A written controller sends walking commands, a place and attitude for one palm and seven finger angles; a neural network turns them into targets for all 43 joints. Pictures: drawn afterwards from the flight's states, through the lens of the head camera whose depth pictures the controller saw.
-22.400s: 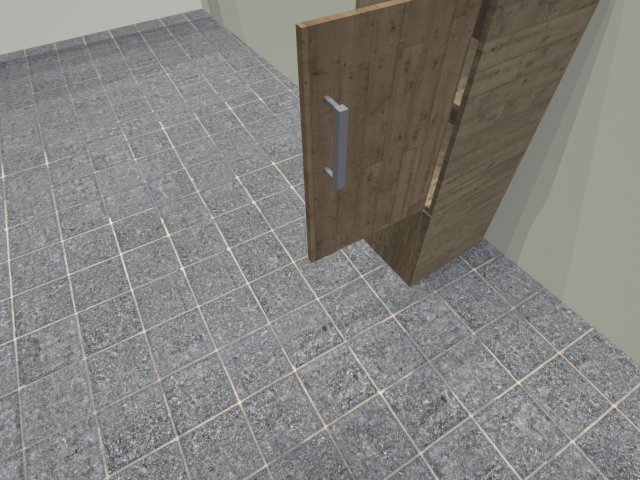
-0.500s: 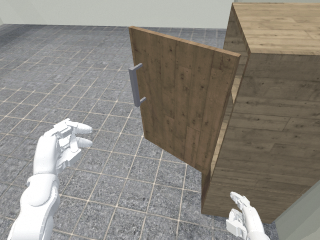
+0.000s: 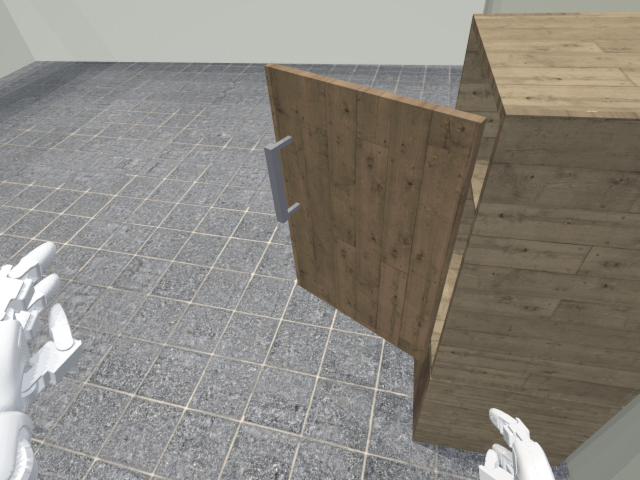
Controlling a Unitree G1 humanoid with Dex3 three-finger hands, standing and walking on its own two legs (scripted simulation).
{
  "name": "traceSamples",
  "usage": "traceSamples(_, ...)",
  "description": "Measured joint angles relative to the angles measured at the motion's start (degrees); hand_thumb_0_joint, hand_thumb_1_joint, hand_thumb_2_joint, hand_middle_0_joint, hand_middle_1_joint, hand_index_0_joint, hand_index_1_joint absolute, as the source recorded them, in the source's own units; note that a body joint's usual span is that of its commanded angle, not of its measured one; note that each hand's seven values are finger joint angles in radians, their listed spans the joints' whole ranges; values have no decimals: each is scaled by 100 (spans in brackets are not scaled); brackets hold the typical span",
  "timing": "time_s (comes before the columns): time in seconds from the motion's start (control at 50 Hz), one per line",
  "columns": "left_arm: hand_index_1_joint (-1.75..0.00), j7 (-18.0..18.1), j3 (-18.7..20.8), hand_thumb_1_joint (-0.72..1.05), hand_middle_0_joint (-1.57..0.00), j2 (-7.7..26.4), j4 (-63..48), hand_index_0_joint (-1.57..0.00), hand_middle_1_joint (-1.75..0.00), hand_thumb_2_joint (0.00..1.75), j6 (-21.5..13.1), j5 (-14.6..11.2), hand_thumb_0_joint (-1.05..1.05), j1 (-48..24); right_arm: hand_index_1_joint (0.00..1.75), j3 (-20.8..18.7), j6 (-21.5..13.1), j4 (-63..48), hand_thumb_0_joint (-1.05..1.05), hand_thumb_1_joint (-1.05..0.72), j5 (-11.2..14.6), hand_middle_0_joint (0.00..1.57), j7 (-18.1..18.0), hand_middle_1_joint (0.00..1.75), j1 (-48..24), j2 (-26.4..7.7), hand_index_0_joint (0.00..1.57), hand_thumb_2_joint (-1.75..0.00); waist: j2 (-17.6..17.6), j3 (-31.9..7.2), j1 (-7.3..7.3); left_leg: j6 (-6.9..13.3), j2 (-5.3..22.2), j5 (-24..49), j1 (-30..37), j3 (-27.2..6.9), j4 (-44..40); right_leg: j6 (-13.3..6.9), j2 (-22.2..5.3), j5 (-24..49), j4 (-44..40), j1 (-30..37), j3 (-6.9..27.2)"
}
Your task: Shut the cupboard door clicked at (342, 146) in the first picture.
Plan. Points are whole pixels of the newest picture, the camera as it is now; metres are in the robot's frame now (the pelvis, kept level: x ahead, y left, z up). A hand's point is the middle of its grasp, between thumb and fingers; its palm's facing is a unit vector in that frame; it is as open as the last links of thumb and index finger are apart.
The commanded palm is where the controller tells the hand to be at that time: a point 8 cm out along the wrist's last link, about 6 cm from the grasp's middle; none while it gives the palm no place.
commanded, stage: draw the hand back to the body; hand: left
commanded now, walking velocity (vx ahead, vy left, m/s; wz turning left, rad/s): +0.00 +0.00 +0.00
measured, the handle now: (284, 181) +0.65 +0.17 +0.03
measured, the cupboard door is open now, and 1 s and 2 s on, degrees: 61 61 61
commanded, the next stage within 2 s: step back with the hand held close in 0.16 s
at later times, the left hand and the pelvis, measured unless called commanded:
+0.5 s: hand (84, 340) +0.19 +0.27 +0.15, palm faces +0.39 -0.78 -0.48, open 7.4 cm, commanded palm +0.14 +0.31 +0.17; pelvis +0.00 +0.01 +0.00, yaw +0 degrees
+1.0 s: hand out of the picture +0.11 +0.30 +0.16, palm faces +0.45 -0.76 -0.46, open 7.4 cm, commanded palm +0.05 +0.33 +0.17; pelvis -0.08 +0.03 -0.01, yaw +2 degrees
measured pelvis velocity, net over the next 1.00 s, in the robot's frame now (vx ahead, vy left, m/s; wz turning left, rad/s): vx -0.08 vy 0.03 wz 0.03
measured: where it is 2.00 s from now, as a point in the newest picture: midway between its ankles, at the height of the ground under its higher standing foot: outside the picture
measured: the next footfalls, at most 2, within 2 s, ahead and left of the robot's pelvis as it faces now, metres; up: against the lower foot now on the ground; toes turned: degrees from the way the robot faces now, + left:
left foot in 1.56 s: -0.05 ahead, +0.15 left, +0.01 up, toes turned +4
right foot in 1.76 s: -0.19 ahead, -0.08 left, +0.00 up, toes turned +4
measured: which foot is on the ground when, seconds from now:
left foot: down 0.00-1.00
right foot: down 0.00-1.00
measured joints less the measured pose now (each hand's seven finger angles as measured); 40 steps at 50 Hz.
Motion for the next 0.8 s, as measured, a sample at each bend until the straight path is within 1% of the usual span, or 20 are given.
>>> traceSamples(0.1, -31, -41, -92, 89, -22, 14, -117, -22, -31, 90, -21, 0, 2, 44, 30, 21, -76, -61, 1, -90, -21, 20, -3, 30, -62, 76, 20, -90, -67, -42, -52, -43, 50, -28, 18, 14, 6, -41, 47, -14, 1, 7, 20)
traceSamples(0.2, -30, -87, -22, 89, -22, 130, -201, -22, -30, 90, -61, -30, 1, 118, 30, 40, -51, -135, 1, -90, -16, 20, 7, 30, -77, 139, 20, -90, -77, -68, -82, -76, 99, -63, 35, 30, 19, -69, 94, -17, -26, 31, 41)
traceSamples(0.3, -30, -94, 47, 89, -21, 131, -140, -21, -30, 90, -43, -50, 1, 108, 30, 42, 11, -136, 1, -90, -17, 20, 11, 30, -56, 145, 20, -90, -55, -50, -74, -85, 115, -56, 23, 30, -5, -79, 112, -2, -65, 24, 43)
traceSamples(0.36, -30, -89, 149, 89, -21, 188, -65, -21, -30, 90, -199, -5, 1, 70, 30, 30, 154, -200, 1, -90, -20, 20, 39, 30, -43, 91, 20, -90, 22, -98, -158, -57, 145, -114, -257, -67, 206, -65, 152, 19, -74, -117, -49)
traceSamples(0.44, -30, -69, 198, 89, -21, 260, -159, -21, -30, 90, -368, 26, 1, 289, 30, -65, 441, -234, 1, -90, -23, 20, 47, 30, -89, 20, 20, -90, 62, -189, -265, -29, 125, -185, -623, -85, 441, -13, 128, -29, 120, -458, -68)
traceSamples(0.52, -30, -67, 164, 89, -21, 356, -341, -21, -30, 90, -376, 10, 1, 520, 30, -161, 662, -313, 1, -90, 2, 20, -27, 30, -84, -24, 20, -90, 23, -205, -314, 37, 46, -173, -781, -18, 501, 66, 35, -65, 294, -679, -13)
traceSamples(0.6, -30, -31, 218, 88, -21, 507, -423, -21, -30, 90, -367, -23, 1, 567, 30, -185, 783, -422, 1, -90, 26, 20, -78, 30, -85, -14, 20, -90, -49, -169, -343, 111, -11, -96, -888, 50, 504, 131, -33, -18, 387, -843, 47)
traceSamples(0.7, -30, 42, 338, 88, -21, 643, -532, -22, -30, 90, -411, -53, 1, 568, 30, -122, 769, -548, 1, -90, 31, 20, -85, 30, -74, 67, 20, -90, -163, -146, -380, 184, -37, 61, -1039, 106, 477, 190, -66, 117, 438, -1044, 99)
traceSamples(0.8, -30, 97, 398, 89, -21, 632, -617, -21, -30, 90, -580, 1, 1, 588, 30, -37, 614, -591, 1, -90, 14, 20, -84, 30, -12, 139, 20, -89, -235, -166, -418, 239, -30, 204, -1261, 80, 524, 216, -55, 264, 477, -1249, 75)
